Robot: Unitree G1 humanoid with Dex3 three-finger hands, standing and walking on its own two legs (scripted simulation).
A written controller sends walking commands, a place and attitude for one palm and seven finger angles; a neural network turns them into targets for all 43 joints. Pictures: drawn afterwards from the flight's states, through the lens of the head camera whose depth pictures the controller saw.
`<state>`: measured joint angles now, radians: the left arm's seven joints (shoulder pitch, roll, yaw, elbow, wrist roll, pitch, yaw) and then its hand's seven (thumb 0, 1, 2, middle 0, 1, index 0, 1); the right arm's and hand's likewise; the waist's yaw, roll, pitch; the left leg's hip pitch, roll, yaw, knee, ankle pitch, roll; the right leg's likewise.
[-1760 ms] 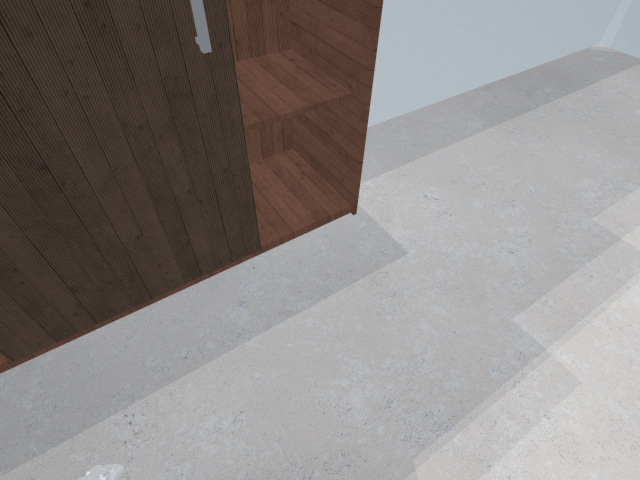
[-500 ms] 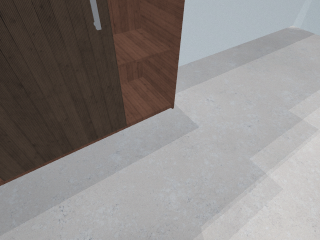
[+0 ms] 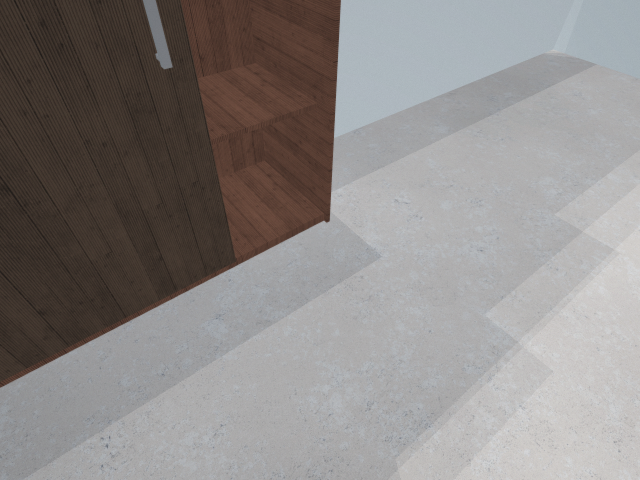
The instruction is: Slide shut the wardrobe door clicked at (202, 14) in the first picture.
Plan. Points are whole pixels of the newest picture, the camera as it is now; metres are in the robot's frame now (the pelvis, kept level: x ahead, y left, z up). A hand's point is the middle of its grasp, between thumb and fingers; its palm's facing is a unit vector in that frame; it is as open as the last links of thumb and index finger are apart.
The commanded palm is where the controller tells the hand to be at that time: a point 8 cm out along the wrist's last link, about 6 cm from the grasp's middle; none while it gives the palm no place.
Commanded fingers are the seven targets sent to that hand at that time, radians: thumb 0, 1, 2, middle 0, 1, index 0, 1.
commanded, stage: walk to a spot facing it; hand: left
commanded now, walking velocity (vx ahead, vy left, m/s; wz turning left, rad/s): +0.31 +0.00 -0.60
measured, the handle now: out of the picture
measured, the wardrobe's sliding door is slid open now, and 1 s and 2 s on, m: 0.46 0.46 0.46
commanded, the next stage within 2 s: turn to face it in 1.26 s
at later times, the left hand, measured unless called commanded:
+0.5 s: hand out of the picture +0.12 +0.14 -0.16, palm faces -0.12 -0.98 -0.17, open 7.4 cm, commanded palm none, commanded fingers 0.00 0.90 0.90 -0.20 -0.30 -0.20 -0.30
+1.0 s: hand (298, 263) +0.57 +0.09 -0.16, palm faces -0.49 -0.85 -0.18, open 7.4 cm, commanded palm none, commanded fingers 0.00 0.90 0.90 -0.20 -0.30 -0.20 -0.30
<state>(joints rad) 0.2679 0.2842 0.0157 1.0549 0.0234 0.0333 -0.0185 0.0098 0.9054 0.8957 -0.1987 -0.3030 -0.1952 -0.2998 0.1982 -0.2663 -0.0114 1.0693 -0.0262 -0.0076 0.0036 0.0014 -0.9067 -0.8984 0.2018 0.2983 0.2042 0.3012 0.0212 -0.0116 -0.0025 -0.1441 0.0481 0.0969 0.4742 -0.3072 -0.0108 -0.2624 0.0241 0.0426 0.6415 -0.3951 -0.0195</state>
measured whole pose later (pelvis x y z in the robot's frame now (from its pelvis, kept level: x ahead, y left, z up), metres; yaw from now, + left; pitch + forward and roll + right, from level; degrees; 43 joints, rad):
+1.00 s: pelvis +0.37 -0.02 +0.01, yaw -31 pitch -1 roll +0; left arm 0.13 0.23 0.10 0.93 0.04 0.03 -0.04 0.01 0.91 0.90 -0.19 -0.30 -0.19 -0.30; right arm 0.42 -0.19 -0.04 1.06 -0.03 -0.08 -0.02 0.00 -0.92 -0.90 0.20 0.30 0.20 0.30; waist -0.03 -0.04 0.06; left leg -0.02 0.07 0.35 0.36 -0.33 0.02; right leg -0.66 -0.11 -0.07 0.98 -0.11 0.02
